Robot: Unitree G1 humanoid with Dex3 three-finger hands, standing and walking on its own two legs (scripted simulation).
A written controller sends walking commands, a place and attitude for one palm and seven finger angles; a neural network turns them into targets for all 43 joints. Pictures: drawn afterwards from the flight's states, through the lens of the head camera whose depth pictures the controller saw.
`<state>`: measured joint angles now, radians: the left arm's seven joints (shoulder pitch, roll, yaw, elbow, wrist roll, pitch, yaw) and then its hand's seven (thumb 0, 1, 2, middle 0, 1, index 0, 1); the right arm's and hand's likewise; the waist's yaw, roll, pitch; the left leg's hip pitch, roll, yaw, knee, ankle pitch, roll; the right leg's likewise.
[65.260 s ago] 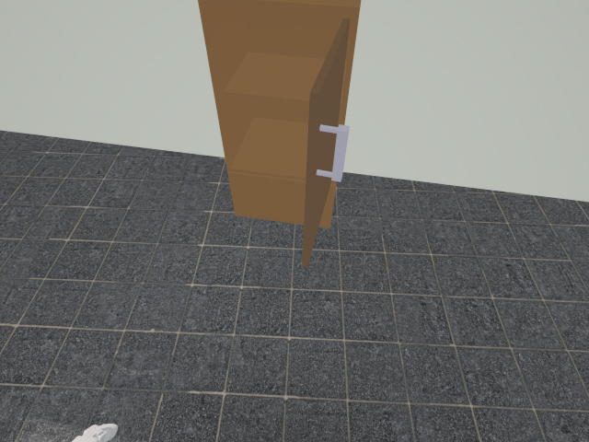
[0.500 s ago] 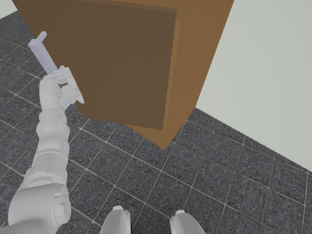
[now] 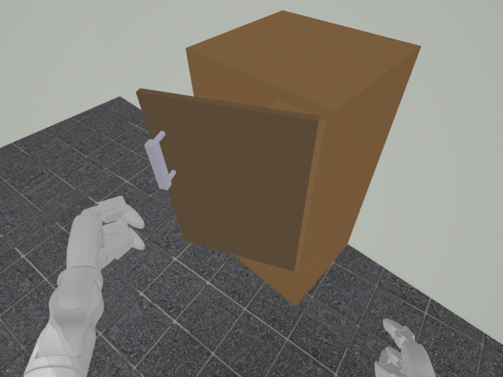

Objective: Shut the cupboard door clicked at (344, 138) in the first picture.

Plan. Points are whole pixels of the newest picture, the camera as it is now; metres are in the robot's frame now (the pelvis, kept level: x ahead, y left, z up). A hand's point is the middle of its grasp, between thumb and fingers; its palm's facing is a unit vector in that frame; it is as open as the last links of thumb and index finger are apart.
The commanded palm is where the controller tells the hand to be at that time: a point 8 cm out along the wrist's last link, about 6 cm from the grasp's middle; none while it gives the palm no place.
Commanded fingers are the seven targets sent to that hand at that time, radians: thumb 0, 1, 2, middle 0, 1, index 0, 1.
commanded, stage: draw the hand back to the body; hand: left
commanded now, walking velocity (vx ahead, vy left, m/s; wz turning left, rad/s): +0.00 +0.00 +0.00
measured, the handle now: (163, 160) +0.62 +0.26 -0.03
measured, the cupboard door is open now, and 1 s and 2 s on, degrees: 25 25 25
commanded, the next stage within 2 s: step back with the hand held close in 0.88 s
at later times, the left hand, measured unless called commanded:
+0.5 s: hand (33, 260) +0.21 +0.26 +0.17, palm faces +0.46 -0.79 -0.41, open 6.1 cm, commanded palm +0.16 +0.30 +0.20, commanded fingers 0.00 0.90 0.90 -0.20 -0.30 -0.20 -0.30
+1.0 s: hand (40, 259) +0.21 +0.25 +0.18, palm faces +0.46 -0.79 -0.41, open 7.4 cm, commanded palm +0.16 +0.29 +0.20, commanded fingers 0.00 0.90 0.90 -0.20 -0.30 -0.20 -0.30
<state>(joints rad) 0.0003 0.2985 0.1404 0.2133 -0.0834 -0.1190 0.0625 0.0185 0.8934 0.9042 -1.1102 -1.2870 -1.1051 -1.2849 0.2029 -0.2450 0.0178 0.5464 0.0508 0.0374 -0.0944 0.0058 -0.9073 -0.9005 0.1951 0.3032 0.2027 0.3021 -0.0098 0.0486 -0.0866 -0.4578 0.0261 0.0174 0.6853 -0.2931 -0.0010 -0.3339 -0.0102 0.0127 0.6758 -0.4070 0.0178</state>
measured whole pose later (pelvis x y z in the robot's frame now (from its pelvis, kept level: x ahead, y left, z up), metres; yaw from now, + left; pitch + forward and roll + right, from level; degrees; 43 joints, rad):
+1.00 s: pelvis +0.02 -0.02 +0.02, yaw +0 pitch -3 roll +1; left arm 0.46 0.35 0.35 -0.35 -0.08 -0.08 0.10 0.02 0.89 0.90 -0.21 -0.30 -0.21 -0.30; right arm 0.20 -0.22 0.02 0.62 0.02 -0.09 -0.09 0.01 -0.90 -0.90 0.20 0.30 0.20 0.30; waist 0.05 0.07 -0.03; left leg -0.18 0.03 0.01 0.45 -0.23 -0.02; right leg -0.06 -0.01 0.00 0.44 -0.34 0.00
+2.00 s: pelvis -0.11 +0.02 +0.01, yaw +3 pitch -1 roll -4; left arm 0.50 0.43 0.42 -0.46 -0.05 -0.25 0.17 0.02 0.88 0.90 -0.21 -0.30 -0.21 -0.30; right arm 0.23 -0.22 0.00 0.62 0.00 -0.09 -0.09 0.01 -0.90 -0.90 0.20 0.30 0.21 0.30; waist -0.03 0.04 0.01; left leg -0.47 0.03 -0.02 0.54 -0.12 0.04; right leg -0.33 0.04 0.02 0.55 -0.28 0.03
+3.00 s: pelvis -0.32 +0.07 +0.01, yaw -3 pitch -1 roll -2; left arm 0.56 0.41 0.41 -0.51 -0.04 -0.20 0.19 0.01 0.88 0.90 -0.21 -0.30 -0.21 -0.30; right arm 0.35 -0.26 -0.02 0.69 -0.01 -0.08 -0.08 0.01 -0.90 -0.90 0.20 0.30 0.21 0.30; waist 0.01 0.00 -0.06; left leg -0.37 0.04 0.01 0.64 -0.38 0.00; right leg -0.25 -0.01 -0.04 0.58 -0.35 -0.01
